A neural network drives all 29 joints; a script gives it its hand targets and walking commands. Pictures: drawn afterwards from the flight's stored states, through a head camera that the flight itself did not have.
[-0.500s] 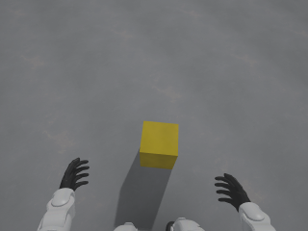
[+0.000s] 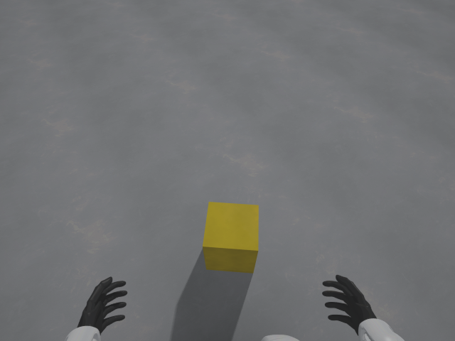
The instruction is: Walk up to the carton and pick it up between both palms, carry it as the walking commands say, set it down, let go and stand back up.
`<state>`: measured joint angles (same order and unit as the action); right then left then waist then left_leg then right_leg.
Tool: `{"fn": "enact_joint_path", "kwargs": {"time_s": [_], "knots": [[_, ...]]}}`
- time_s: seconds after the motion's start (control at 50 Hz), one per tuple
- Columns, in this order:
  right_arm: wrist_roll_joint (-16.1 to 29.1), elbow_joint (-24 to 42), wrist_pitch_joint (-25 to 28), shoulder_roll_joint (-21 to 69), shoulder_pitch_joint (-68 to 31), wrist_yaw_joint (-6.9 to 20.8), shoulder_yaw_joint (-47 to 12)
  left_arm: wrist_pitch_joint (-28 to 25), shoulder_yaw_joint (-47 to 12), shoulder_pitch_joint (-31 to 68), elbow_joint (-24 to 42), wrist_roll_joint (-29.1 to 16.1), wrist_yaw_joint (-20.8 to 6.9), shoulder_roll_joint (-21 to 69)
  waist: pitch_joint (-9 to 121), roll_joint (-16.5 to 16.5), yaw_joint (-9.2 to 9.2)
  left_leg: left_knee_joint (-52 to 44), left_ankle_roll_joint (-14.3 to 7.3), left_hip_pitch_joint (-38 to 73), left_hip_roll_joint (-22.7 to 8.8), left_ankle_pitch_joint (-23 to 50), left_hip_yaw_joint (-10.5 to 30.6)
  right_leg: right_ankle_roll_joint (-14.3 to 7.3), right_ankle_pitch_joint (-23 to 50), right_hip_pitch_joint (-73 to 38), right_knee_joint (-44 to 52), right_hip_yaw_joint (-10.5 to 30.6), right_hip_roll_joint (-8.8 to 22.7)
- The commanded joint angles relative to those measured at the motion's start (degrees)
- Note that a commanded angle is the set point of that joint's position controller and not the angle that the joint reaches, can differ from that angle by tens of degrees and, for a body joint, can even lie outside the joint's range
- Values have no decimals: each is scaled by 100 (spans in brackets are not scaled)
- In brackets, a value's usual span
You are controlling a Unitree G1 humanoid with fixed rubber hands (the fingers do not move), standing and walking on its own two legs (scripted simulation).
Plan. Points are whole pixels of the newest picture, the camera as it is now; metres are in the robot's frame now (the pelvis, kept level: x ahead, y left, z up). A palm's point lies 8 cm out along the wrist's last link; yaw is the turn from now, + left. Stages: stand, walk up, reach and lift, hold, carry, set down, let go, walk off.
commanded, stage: let go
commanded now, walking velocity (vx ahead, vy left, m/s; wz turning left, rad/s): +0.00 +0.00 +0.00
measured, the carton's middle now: (231, 238) +0.58 -0.05 -0.64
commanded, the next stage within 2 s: stand in 0.12 s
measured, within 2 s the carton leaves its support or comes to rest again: neither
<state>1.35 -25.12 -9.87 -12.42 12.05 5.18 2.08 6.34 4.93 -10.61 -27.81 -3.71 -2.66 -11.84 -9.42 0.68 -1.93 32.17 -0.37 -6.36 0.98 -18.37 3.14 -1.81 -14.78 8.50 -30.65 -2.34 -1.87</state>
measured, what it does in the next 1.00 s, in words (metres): stands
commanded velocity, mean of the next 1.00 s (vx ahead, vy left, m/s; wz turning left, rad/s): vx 0.00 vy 0.00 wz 0.00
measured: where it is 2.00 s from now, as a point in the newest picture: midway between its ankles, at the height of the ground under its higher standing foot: outside the picture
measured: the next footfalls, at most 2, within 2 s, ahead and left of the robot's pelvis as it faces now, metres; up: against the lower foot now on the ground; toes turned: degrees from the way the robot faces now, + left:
none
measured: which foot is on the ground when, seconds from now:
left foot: down 0.00-1.00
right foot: down 0.00-1.00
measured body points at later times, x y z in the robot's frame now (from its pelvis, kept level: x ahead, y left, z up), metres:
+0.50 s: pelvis +0.03 +0.00 +0.00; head +0.06 +0.00 +0.45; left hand +0.21 +0.25 -0.08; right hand +0.18 -0.27 -0.08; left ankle +0.00 +0.12 -0.73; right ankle +0.03 -0.09 -0.73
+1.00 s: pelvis +0.03 +0.00 +0.00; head +0.02 -0.01 +0.45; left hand +0.22 +0.25 -0.07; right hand +0.19 -0.28 -0.07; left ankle +0.00 +0.12 -0.73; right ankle +0.03 -0.09 -0.73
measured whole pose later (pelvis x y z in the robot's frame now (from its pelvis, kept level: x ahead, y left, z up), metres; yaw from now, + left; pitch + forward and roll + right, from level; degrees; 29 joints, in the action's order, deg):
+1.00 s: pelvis +0.03 +0.00 +0.00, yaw +0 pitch -1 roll -1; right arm 0.1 -31.2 -0.2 -16.8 13.2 -0.4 2.2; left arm 0.7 4.9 -10.6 -34.4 -2.8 -0.2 -13.1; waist 1.7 0.7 -1.9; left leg 32.1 0.4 -11.3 0.3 -20.2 3.1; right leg -2.5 -16.8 13.7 -30.8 -2.3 -2.5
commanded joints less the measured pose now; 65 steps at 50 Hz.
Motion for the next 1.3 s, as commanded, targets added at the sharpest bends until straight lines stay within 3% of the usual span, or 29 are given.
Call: {"fn": "enact_joint_path", "kwargs": {"time_s": [0.0, 0.08, 0.1, 0.12, 0.14, 0.16, 0.2, 0.22, 0.26, 0.34, 0.46, 0.5, 0.52, 0.54, 0.6, 0.66, 0.68, 0.74, 0.76, 0.78, 0.82, 0.88, 0.92, 0.96, 1.14, 1.16, 1.22, 1.24, 1.28], "knots": [[-168, 1249, -169, -567, -259, -320, 58, -56, 59, 136, 846, 570, -55, -781, 846, -221, 368, -644, -52, -732, 144, 739, -164, 254, 712, -1097, 496, 465, 2], [-161, 1256, -292, -413, -400, -418, -95, -110, 155, 164, 849, 587, 10, -841, 1068, -313, 404, -472, -98, -558, 140, 765, -158, 243, 743, -984, 525, 576, 89], [-382, 93, 217, -1241, -282, -608, 312, -326, 313, 44, -32, 729, 235, -1370, 1153, -46, 405, -307, 67, -745, -129, 177, -157, 88, -3, 274, 860, 901, 618], [-419, 21, 399, -1182, -159, -651, 317, -420, 314, -7, -15, 788, 324, -1464, 908, -319, 357, -115, 57, -527, -35, -207, -99, -9, -1183, 992, 1217, 1079, 666], [-408, -87, 546, -1103, -72, -638, 312, -448, 330, 137, -54, 817, 358, -1437, 768, -540, 210, -46, 58, -435, -45, -401, -8, -37, -1686, 1290, 1336, 1114, 643], [-427, -141, 616, -1063, 24, -611, 321, -458, 363, 110, -75, 832, 376, -1519, 829, -664, 236, -96, 50, -426, -53, -555, 13, -69, -2066, 1348, 1347, 1170, 657], [-472, -244, 768, -1131, 140, -595, 360, -499, 336, 281, -40, 852, 347, -1475, 862, -487, 139, -319, 7, -593, -147, -723, 135, 5, -2288, 1384, 1305, 1207, 622], [-505, -288, 831, -1139, 193, -577, 359, -514, 334, 218, -75, 877, 340, -1454, 859, -266, 154, -441, -25, -689, -168, -776, 186, 7, -2047, 1305, 1174, 1164, 571], [-494, -319, 901, -1114, 55, -562, 321, -575, 319, 195, -171, 843, 319, -1432, 1132, -228, 266, -623, -39, -926, -260, -527, 291, 46, -1298, 801, 863, 994, 503], [-468, -367, 1068, -1355, -198, -589, 334, -667, 268, 224, -281, 780, 293, -1290, 1513, 106, 346, -656, -34, -866, -489, 826, 499, 24, 455, 236, 434, 733, 427], [-362, -499, 1086, -1372, -80, -642, 262, -679, 218, 291, -417, 731, 323, -1361, 1987, -204, 268, -333, 63, -351, -503, 2383, 290, 5, 2287, -111, 157, 585, 512], [-374, -555, 1049, -1386, -12, -674, 256, -670, 235, 140, -464, 714, 340, -1365, 2032, -66, 298, -239, 55, -389, -477, 2603, 233, -4, 2642, -243, 109, 611, 561], [-386, -569, 1062, -1372, -46, -673, 237, -649, 221, 195, -496, 702, 340, -1299, 2014, 16, 315, -301, 46, -424, -500, 2493, 237, 1, 2464, -269, 117, 619, 597], [-378, -561, 1059, -1396, -63, -676, 266, -650, 225, 225, -499, 715, 338, -1350, 2042, -132, 268, -277, 44, -345, -492, 2515, 240, -31, 2501, -226, 69, 608, 580], [-399, -636, 1069, -1396, 10, -704, 237, -646, 236, 212, -529, 734, 359, -1345, 2007, 33, 328, -367, 20, -324, -539, 2540, 289, -15, 2237, -199, 102, 589, 584], [-382, -617, 1097, -1508, -87, -717, 252, -687, 234, 270, -503, 735, 333, -1316, 1962, -160, 306, -366, 28, -370, -535, 2289, 276, -29, 2060, -109, 152, 616, 575], [-411, -636, 1108, -1500, -81, -706, 261, -691, 243, 268, -539, 748, 335, -1364, 1873, -29, 310, -383, 21, -420, -528, 2130, 276, -36, 1965, -91, 185, 629, 604], [-419, -630, 1107, -1515, -61, -671, 246, -699, 256, 277, -534, 756, 317, -1406, 1683, -296, 258, -424, -4, -545, -487, 1563, 243, -46, 1607, 46, 369, 727, 644], [-437, -652, 1128, -1514, 1, -684, 261, -706, 265, 337, -533, 766, 335, -1434, 1599, -119, 236, -543, -11, -608, -535, 1413, 302, -50, 1285, 58, 381, 755, 672], [-433, -647, 1130, -1464, -121, -661, 231, -718, 274, 285, -539, 754, 327, -1434, 1497, -167, 316, -548, -23, -612, -513, 1345, 336, -35, 1249, 155, 442, 770, 666], [-432, -618, 1152, -1462, -61, -658, 227, -732, 298, 347, -526, 788, 335, -1516, 1337, -218, 241, -624, -13, -663, -503, 1171, 296, -36, 1072, 259, 507, 772, 663], [-453, -660, 1194, -1551, -146, -655, 258, -798, 285, 373, -537, 752, 303, -1462, 1310, -56, 280, -703, -57, -670, -533, 1076, 377, -28, 843, 289, 546, 805, 632], [-463, -700, 1213, -1642, -28, -670, 277, -806, 268, 440, -538, 759, 286, -1428, 1192, -191, 239, -696, -65, -718, -561, 1096, 380, -66, 899, 315, 542, 819, 673], [-447, -718, 1202, -1665, -58, -665, 284, -829, 279, 355, -543, 733, 283, -1504, 1344, -28, 291, -675, -86, -645, -564, 1257, 380, -52, 1024, 216, 480, 830, 654], [-393, -721, 1207, -1649, -77, -657, 247, -836, 239, 420, -632, 729, 307, -1493, 1464, -253, 241, -547, -61, -404, -552, 1816, 294, -54, 1840, 113, 471, 831, 722], [-399, -715, 1216, -1698, -43, -662, 268, -847, 234, 385, -624, 698, 308, -1469, 1430, -143, 249, -523, -94, -471, -563, 1781, 299, -79, 1816, 77, 448, 874, 726], [-421, -741, 1199, -1672, -27, -658, 275, -826, 248, 304, -683, 707, 338, -1500, 1415, -254, 297, -524, -97, -532, -546, 1790, 269, -63, 1987, -29, 447, 859, 751], [-393, -752, 1191, -1656, 59, -673, 268, -839, 294, 363, -659, 732, 334, -1607, 1399, -272, 213, -530, -75, -476, -529, 1708, 250, -58, 1942, 69, 486, 897, 762], [-368, -786, 1208, -1609, 55, -667, 249, -862, 270, 363, -641, 734, 337, -1568, 1420, -284, 224, -598, -83, -417, -571, 1609, 309, -58, 1716, 115, 499, 868, 725]]}}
